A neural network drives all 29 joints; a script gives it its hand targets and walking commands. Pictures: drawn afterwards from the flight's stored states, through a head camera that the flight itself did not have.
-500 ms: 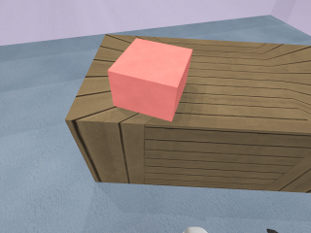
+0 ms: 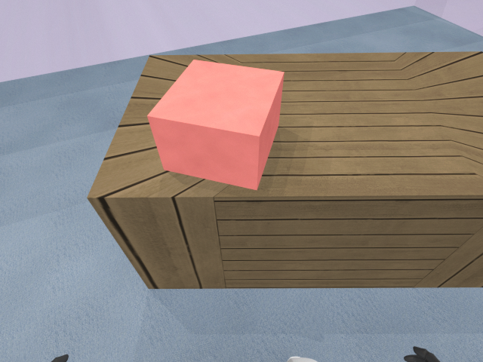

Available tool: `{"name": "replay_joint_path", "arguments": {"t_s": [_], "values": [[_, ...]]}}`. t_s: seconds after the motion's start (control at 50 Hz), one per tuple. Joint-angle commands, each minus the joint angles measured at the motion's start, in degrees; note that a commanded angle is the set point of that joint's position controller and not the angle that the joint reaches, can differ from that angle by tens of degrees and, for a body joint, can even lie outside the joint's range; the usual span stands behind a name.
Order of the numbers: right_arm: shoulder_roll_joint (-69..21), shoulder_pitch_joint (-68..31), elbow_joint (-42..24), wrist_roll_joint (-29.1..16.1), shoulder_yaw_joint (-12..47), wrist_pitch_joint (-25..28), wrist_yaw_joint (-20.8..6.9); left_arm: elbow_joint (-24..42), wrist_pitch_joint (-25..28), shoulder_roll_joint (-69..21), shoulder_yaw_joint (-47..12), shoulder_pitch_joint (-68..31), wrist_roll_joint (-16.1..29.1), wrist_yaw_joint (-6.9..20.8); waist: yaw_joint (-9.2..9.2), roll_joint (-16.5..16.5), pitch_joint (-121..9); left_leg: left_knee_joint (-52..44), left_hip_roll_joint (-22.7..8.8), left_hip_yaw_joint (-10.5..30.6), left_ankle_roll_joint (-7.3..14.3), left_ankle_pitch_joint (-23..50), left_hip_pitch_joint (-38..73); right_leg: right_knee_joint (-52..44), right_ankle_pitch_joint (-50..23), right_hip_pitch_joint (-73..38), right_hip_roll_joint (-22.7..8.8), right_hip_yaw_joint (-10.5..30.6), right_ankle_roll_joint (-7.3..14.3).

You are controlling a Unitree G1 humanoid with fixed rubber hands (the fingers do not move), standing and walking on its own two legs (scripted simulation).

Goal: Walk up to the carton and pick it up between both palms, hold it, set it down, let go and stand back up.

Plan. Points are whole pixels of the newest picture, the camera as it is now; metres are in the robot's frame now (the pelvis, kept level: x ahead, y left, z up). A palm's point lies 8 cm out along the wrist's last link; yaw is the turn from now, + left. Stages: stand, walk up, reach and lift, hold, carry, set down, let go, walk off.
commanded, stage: walk up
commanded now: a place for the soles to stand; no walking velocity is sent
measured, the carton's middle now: (223, 121) +0.71 +0.06 -0.03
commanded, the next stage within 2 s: none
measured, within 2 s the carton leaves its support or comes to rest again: neither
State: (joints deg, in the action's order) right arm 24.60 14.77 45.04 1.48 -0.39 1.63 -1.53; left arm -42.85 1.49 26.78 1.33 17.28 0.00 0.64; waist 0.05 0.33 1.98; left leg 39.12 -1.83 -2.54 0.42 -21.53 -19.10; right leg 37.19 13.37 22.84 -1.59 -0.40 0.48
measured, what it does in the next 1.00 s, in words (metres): shifts its weight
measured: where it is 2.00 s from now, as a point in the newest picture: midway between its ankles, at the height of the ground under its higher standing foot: outside the picture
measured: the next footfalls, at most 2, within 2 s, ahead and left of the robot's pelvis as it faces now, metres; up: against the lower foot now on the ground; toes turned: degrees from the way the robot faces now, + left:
left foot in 1.28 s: +0.26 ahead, +0.15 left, +0.00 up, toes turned +1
right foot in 1.64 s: +0.27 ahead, -0.09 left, +0.00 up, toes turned -2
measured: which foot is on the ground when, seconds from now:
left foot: down 0.00-0.94, up 0.96-1.00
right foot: down 0.00-1.00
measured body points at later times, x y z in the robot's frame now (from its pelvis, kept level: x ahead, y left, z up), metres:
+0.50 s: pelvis +0.02 +0.00 +0.00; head +0.03 +0.00 +0.45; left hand +0.12 +0.33 -0.09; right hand +0.13 -0.32 -0.10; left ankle +0.03 +0.13 -0.72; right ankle +0.07 -0.12 -0.72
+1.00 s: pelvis +0.07 -0.02 +0.00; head +0.07 -0.03 +0.45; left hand +0.17 +0.32 -0.07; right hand +0.15 -0.34 -0.11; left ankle +0.03 +0.12 -0.69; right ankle +0.08 -0.12 -0.72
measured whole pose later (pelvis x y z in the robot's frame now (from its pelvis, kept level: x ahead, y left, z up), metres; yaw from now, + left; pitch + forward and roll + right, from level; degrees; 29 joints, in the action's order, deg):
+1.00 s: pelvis +0.07 -0.02 +0.00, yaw -1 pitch +1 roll +0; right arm 25.1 16.5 47.0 1.5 -0.4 1.3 -2.6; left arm -42.9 4.9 26.8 1.9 17.9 0.0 1.5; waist 0.2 1.2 -1.4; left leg 50.6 -2.4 -1.2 1.9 -26.2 -21.4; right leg 38.0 19.0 20.3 -0.3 -2.1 1.6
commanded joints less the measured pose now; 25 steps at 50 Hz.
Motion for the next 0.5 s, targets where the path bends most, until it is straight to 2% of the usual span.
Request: {"name": "replay_joint_path", "arguments": {"t_s": [0.0, 0.02, 0.08, 0.1, 0.12, 0.16, 0.2, 0.24, 0.26, 0.28, 0.3, 0.32, 0.38, 0.4, 0.42, 0.46, 0.48], "values": [[10.6, -3.4, 0.5, -0.6, -3.4, 1.6, 1.5, 0.0, 1.1, 9.6, 3.0, -5.4, -0.9, 0.1, -0.36, -1.3, -2.6, -12.4, -3.8, 8.3, 2.9, -5.7, -0.1, -10.1, 11.1, -2.8, -5.6, 11.0, 4.4], [11.7, -3.3, 0.9, -0.8, -3.5, 1.8, 1.5, 0.0, 1.0, 9.3, 2.6, -5.0, -0.8, 0.2, 0.0, -1.6, -3.1, -13.5, -5.3, 10.1, 2.7, -5.4, 0.3, -8.6, 8.6, -3.0, -4.5, 9.5, 4.1], [12.0, -5.1, 0.6, -0.8, -3.2, 1.9, 1.5, -0.4, 0.8, 8.7, 2.8, -4.1, -0.6, 0.3, 0.9, 1.8, -2.6, -15.1, -6.6, 10.7, 3.1, -6.5, -0.9, -6.6, 4.4, -4.1, -3.1, 7.3, 3.4], [11.6, -4.6, 1.0, -0.9, -3.1, 2.0, 1.5, -0.6, 0.9, 8.7, 2.7, -4.9, -0.7, 0.2, 0.65, 0.1, -3.4, -14.7, -6.8, 10.7, 3.2, -4.9, -0.8, -6.4, 2.1, -5.3, -3.6, 7.1, 3.6], [11.1, -4.3, 0.8, -0.7, -3.0, 2.1, 1.5, 0.1, 1.0, 8.7, 2.8, -4.9, -0.8, 0.2, 0.67, 0.7, -4.4, -14.3, -6.6, 10.5, 3.2, -3.1, -0.8, -6.2, 2.2, -5.7, -4.1, 7.7, 3.8], [11.2, -5.0, 0.9, -1.2, -3.1, 1.9, 1.5, -0.3, 1.2, 9.1, 2.8, -3.6, -0.6, 0.1, 0.86, 0.7, -6.0, -10.8, -5.4, 6.9, 2.9, 1.8, 1.4, -7.1, -2.6, -6.8, -4.8, 8.7, 4.1], [10.7, -3.6, 1.0, -1.1, -2.6, 1.9, 1.7, -0.4, 1.2, 8.4, 2.3, -5.3, -0.2, 0.1, -0.05, -0.8, -7.6, -10.4, -5.1, 6.8, 2.4, 6.2, 3.3, -6.6, -7.5, -6.5, -5.5, 8.8, 4.3], [11.4, -3.6, 1.1, -1.2, -2.8, 1.9, 1.6, -0.7, 1.2, 8.7, 2.4, -5.1, -0.3, 0.0, 0.11, 1.2, -8.6, -10.5, -6.4, 7.6, 2.5, 8.1, 5.0, -5.5, -8.1, -6.2, -5.0, 7.8, 4.0], [11.6, -4.3, 0.7, -1.3, -3.0, 1.9, 1.7, -0.6, 1.1, 8.9, 2.4, -4.3, -0.2, -0.1, 0.5, -0.6, -7.5, -10.4, -6.8, 8.0, 3.1, 8.4, 4.0, -4.5, -9.2, -6.7, -4.4, 7.3, 3.8], [11.8, -4.3, 1.0, -1.2, -3.0, 1.8, 1.7, -0.3, 1.0, 8.5, 2.3, -4.5, -0.1, -0.1, 0.45, 0.6, -7.6, -10.9, -6.7, 7.4, 3.3, 7.5, 3.8, -5.4, -8.0, -6.7, -4.8, 7.2, 4.1], [11.0, -4.6, 1.0, -1.5, -3.0, 1.8, 1.7, -0.5, 0.9, 8.7, 2.3, -4.5, -0.5, -0.1, 0.51, 0.2, -6.7, -10.8, -6.7, 8.3, 3.1, 6.5, 3.0, -5.6, -7.1, -6.6, -4.9, 7.1, 3.8], [11.0, -5.3, 0.8, -1.4, -3.1, 1.8, 1.8, -0.2, 1.0, 8.8, 2.2, -4.8, -0.3, 0.0, 0.38, -1.3, -7.6, -10.4, -6.3, 7.6, 3.0, 6.6, 3.4, -5.7, -8.3, -6.9, -4.8, 7.6, 4.0], [11.0, -5.1, 1.4, -1.3, -2.9, 1.4, 1.6, -0.7, 0.9, 8.9, 2.5, -5.8, -0.6, -0.1, 0.23, 0.0, -7.1, -10.7, -5.4, 6.5, 2.4, 3.4, 2.9, -6.9, -5.1, -6.0, -5.4, 8.3, 4.0], [10.7, -5.1, 1.4, -1.2, -3.0, 1.6, 1.5, -0.4, 0.9, 8.3, 2.3, -5.7, -0.4, 0.0, 0.21, 0.7, -7.7, -11.2, -5.7, 7.2, 2.9, 2.1, 3.4, -6.9, -3.2, -5.7, -5.5, 8.6, 4.3], [10.7, -6.0, 1.1, -1.0, -3.0, 1.6, 1.5, -0.7, 0.9, 8.1, 2.3, -5.9, -0.6, 0.0, 0.12, -0.2, -6.6, -12.0, -5.8, 7.0, 2.6, 0.1, 3.0, -7.8, -0.4, -4.2, -5.1, 8.8, 3.9], [11.4, -6.4, 1.0, -1.1, -3.1, 1.7, 1.5, -0.8, 0.9, 8.9, 2.5, -6.0, -0.6, 0.1, 0.04, -0.8, -6.3, -12.1, -6.1, 7.7, 2.7, 2.0, 2.9, -7.6, -1.0, -5.1, -4.7, 8.7, 3.7], [11.4, -6.6, 1.1, -1.0, -2.9, 1.6, 1.5, -1.0, 0.9, 9.0, 2.4, -5.7, -0.7, 0.0, 0.62, -0.7, -5.9, -12.0, -6.2, 7.6, 2.9, 1.5, 2.1, -8.1, -0.6, -5.4, -4.5, 8.5, 3.5]]}}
